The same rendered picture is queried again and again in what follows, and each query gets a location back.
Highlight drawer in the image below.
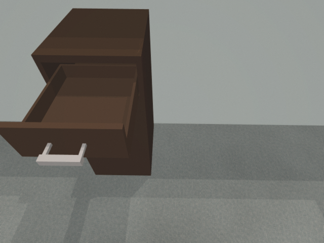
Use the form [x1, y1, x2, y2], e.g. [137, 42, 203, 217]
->
[0, 64, 139, 158]

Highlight cabinet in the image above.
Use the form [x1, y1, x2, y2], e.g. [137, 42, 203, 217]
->
[31, 8, 154, 176]

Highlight handle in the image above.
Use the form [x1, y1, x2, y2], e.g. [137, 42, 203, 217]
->
[36, 143, 87, 166]

